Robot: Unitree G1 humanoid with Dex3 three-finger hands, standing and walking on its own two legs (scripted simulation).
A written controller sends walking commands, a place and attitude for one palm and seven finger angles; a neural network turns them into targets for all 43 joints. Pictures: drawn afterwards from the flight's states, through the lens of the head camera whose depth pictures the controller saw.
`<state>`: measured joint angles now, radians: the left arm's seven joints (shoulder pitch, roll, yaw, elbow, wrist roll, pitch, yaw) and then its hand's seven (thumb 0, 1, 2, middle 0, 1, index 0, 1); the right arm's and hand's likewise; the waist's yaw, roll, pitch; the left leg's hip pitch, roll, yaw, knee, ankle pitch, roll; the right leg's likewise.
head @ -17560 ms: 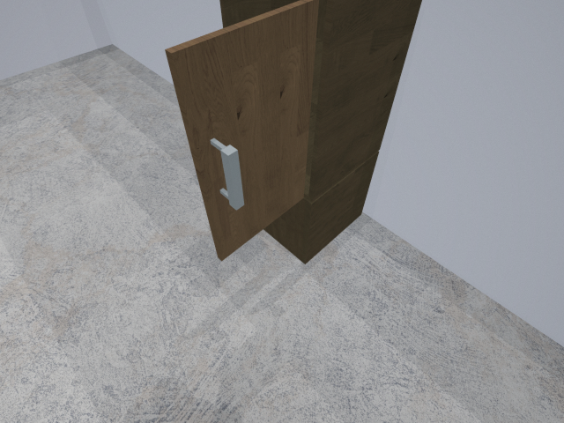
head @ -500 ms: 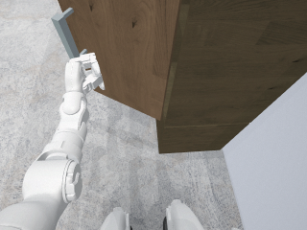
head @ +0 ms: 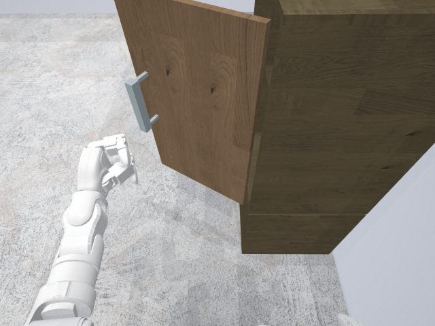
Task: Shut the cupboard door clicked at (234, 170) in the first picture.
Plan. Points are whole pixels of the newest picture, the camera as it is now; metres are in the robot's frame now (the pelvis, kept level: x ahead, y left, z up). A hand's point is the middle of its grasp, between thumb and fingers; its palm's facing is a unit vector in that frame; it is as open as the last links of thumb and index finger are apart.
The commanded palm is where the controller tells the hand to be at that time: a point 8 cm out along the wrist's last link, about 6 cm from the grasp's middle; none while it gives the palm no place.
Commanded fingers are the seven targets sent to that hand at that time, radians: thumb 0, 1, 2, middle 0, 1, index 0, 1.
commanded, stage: draw the hand back to the body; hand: left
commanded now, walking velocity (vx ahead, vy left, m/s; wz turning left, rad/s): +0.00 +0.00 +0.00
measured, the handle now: (144, 102) +0.66 +0.20 +0.02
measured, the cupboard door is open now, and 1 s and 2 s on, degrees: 59 59 59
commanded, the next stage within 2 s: step back with the hand held close in 1.12 s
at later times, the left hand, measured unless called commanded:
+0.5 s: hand (45, 206) +0.26 +0.24 +0.16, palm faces +0.35 -0.88 -0.32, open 4.3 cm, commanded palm +0.21 +0.28 +0.18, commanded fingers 0.00 0.90 0.90 -0.50 -0.63 -0.50 -0.63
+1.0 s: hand out of the picture +0.20 +0.27 +0.19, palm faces +0.48 -0.78 -0.40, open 7.3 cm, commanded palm +0.15 +0.30 +0.21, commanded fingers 0.00 0.90 0.90 -0.20 -0.30 -0.20 -0.30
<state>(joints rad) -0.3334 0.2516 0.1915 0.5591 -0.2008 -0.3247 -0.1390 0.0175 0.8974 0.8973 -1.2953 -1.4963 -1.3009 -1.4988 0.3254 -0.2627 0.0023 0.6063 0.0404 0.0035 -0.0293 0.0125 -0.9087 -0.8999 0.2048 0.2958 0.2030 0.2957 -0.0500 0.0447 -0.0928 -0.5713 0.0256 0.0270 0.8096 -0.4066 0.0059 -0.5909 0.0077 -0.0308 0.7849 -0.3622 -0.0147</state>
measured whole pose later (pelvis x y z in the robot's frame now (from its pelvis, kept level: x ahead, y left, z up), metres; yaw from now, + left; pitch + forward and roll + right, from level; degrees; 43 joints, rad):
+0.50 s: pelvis +0.03 +0.00 +0.04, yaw +1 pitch -3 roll +0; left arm 0.23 0.30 0.18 -0.14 -0.06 -0.04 0.09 0.02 0.89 0.90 -0.77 -0.92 -0.77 -0.92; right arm 0.17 -0.21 0.05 0.59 0.01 -0.03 -0.08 0.01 -0.91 -0.90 0.21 0.30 0.20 0.30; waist 0.06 0.07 -0.01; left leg -0.09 0.00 0.02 0.41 -0.27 0.01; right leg -0.11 -0.01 -0.04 0.42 -0.25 -0.01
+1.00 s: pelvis +0.02 +0.00 +0.04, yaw +1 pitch -5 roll +0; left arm 0.44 0.32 0.33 -0.33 -0.06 -0.08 0.11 0.02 0.89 0.90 -0.23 -0.33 -0.23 -0.33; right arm 0.21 -0.23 0.01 0.65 0.00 -0.09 -0.09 0.02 -0.91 -0.90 0.21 0.30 0.20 0.30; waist 0.07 0.08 0.02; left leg -0.06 0.01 0.02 0.41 -0.26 0.00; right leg -0.09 0.00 -0.04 0.41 -0.24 -0.01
